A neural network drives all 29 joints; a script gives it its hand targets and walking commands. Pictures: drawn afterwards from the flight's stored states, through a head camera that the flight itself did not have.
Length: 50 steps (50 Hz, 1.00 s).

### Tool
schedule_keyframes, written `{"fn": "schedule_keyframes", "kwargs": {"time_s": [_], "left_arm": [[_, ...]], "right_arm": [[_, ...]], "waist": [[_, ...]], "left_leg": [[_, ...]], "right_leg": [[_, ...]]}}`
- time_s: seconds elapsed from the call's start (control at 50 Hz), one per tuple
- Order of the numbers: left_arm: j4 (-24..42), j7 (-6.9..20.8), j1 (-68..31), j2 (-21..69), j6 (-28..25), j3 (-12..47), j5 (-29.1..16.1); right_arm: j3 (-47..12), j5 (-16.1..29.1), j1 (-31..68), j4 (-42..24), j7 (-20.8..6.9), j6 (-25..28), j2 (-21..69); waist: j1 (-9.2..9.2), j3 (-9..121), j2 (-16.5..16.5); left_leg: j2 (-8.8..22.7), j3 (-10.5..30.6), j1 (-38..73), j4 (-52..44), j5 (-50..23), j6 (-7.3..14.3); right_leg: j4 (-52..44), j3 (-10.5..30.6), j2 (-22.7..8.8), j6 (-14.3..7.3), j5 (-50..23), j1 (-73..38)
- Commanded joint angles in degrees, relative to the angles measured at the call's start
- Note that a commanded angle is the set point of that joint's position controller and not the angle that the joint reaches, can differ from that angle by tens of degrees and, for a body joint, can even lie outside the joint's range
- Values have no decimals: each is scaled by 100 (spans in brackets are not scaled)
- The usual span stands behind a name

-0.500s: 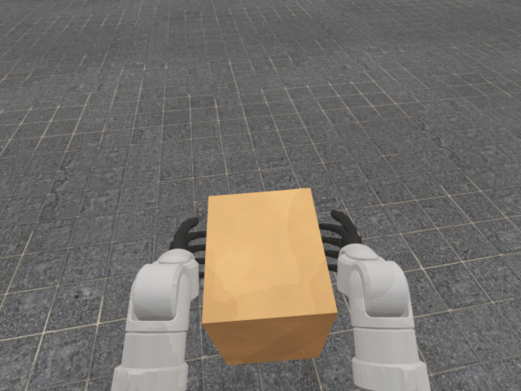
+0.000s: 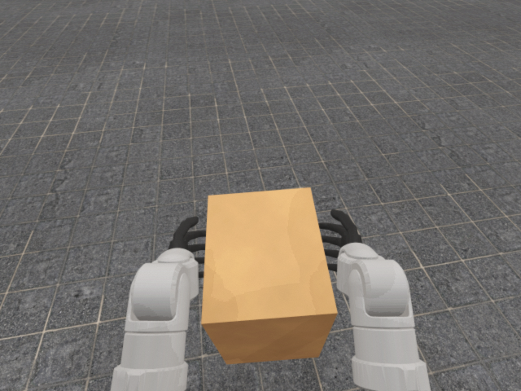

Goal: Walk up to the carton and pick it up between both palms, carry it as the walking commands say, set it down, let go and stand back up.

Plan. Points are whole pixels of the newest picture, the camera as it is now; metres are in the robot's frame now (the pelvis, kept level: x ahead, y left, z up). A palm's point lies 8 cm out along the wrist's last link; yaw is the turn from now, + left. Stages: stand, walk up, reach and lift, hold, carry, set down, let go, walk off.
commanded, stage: carry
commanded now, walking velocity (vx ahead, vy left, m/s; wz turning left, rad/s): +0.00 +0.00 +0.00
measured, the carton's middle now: (266, 280) +0.30 -0.01 +0.01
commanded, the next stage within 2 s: none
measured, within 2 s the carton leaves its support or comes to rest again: neither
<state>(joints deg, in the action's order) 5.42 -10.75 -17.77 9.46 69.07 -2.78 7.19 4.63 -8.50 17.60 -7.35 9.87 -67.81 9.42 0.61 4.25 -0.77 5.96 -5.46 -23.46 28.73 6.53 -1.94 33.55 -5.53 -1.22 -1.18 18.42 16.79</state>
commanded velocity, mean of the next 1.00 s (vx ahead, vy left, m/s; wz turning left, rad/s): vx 0.00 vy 0.11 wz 0.00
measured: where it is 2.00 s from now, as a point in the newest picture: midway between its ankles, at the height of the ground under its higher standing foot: outside the picture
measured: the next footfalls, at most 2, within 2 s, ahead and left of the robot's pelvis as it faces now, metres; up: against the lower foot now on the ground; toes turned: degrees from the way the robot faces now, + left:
left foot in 1.80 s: +0.09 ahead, +0.25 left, +0.00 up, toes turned +8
right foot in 1.96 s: +0.01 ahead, -0.01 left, +0.00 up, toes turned -11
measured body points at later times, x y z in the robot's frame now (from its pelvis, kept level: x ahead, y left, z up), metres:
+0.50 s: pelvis +0.00 +0.00 +0.00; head -0.01 -0.01 +0.45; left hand +0.30 +0.12 +0.08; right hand +0.30 -0.13 +0.08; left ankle +0.09 +0.15 -0.73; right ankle -0.01 -0.10 -0.73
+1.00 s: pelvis -0.01 +0.05 -0.01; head +0.01 +0.05 +0.44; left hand +0.29 +0.19 +0.07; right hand +0.31 -0.06 +0.07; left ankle +0.09 +0.15 -0.73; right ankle -0.01 -0.10 -0.73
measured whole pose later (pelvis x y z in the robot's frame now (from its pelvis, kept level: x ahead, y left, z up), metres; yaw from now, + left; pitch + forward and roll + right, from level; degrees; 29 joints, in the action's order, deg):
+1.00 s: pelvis -0.01 +0.05 -0.01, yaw +1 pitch +2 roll +1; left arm 10.5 -12.2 -19.4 10.0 73.2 -4.3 6.6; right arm 4.7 -8.9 20.7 -10.2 10.4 -71.4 10.4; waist 0.8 1.5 0.4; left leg 0.6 -7.8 -26.8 32.6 8.5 2.8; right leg 38.7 -3.6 -7.3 3.5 20.3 20.6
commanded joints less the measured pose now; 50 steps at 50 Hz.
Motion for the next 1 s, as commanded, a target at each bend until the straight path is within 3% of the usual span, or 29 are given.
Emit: {"fn": "schedule_keyframes", "kwargs": {"time_s": [0.0, 0.46, 0.5, 0.58, 0.72, 0.8, 0.86, 0.92, 0.98], "left_arm": [[741, 1683, -2835, 5752, -272, 3291, -2406], [759, 1691, -2835, 5777, -222, 3294, -2415], [972, 1695, -2935, 5863, -169, 3422, -2544], [887, 1711, -2848, 5847, 10, 3352, -2576], [922, 1752, -2925, 5876, 117, 3269, -2574], [1024, 1739, -2972, 5926, 152, 3307, -2583], [1096, 1729, -3016, 5990, 166, 3372, -2602], [1141, 1731, -3096, 6069, 169, 3440, -2640], [1189, 1748, -3196, 6147, 154, 3511, -2715]], "right_arm": [[-3268, 2293, 2368, -262, -1564, 68, 5789], [-3282, 2312, 2396, -300, -1566, 17, 5813], [-3472, 2463, 2497, -522, -1569, -39, 5909], [-3548, 2506, 2463, -482, -1560, -214, 6009], [-3617, 2574, 2683, -508, -1588, -329, 6159], [-3590, 2580, 2679, -505, -1611, -358, 6236], [-3532, 2549, 2620, -474, -1628, -364, 6264], [-3469, 2492, 2562, -436, -1631, -352, 6251], [-3453, 2455, 2572, -476, -1622, -326, 6256]], "waist": [[-4, 1582, 85], [-8, 1580, 87], [6, 1566, 47], [19, 1517, 357], [34, 1425, 672], [28, 1565, 490], [19, 1687, 170], [28, 1713, -312], [13, 1778, -400]], "left_leg": [[382, 440, 1266, -205, -261, 262], [382, 450, 1249, -217, -247, 260], [308, 417, 1194, -171, -254, 217], [323, 364, 999, 1, -175, 51], [195, 341, 675, 296, -92, 52], [252, 466, 776, 300, -510, 118], [374, 662, 955, 104, -649, 196], [588, 886, 1063, -403, -350, 319], [580, 797, 1107, -659, 3, 392]], "right_leg": [[-736, 464, -651, -68, -923, 135], [-743, 472, -656, -74, -904, 133], [-781, 609, -833, -50, -1046, 116], [-744, 844, -1275, 81, -1349, 109], [-512, 1040, -1511, 35, -1319, 126], [-239, 927, -1418, 61, -1053, 180], [-15, 726, -1265, 109, -668, 270], [249, 285, -962, 190, -176, 286], [196, 85, -850, 231, -19, 143]]}}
